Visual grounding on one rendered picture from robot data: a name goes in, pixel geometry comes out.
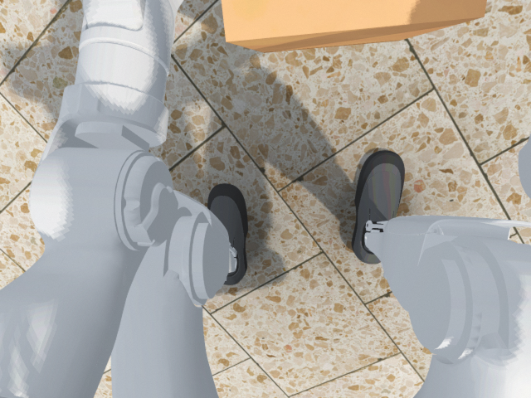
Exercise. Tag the left robot thigh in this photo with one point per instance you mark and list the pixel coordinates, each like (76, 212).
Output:
(160, 349)

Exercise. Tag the robot left forearm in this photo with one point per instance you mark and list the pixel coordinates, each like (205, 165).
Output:
(117, 100)

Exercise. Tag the robot left upper arm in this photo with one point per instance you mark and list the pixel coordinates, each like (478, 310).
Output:
(98, 210)

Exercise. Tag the robot left foot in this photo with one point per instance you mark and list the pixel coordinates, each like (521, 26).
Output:
(227, 203)

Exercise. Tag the carton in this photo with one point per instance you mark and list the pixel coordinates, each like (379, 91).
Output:
(289, 25)

